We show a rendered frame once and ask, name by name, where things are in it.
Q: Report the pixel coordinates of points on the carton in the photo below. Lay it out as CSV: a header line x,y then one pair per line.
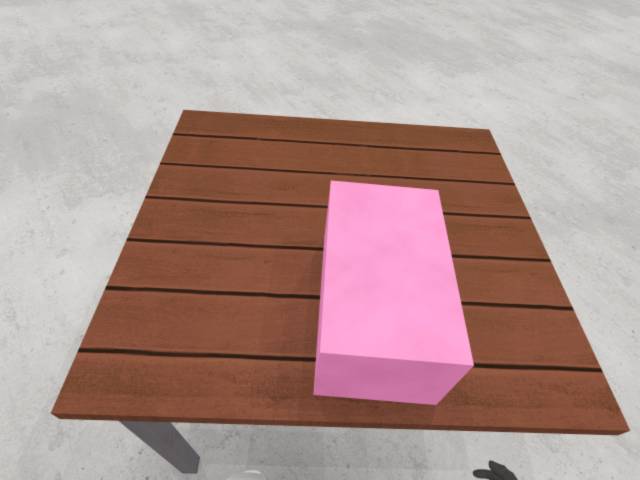
x,y
391,325

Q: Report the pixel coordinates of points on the table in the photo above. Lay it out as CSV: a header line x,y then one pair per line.
x,y
211,312

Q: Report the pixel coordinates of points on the right robot hand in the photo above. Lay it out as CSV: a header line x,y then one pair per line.
x,y
497,472

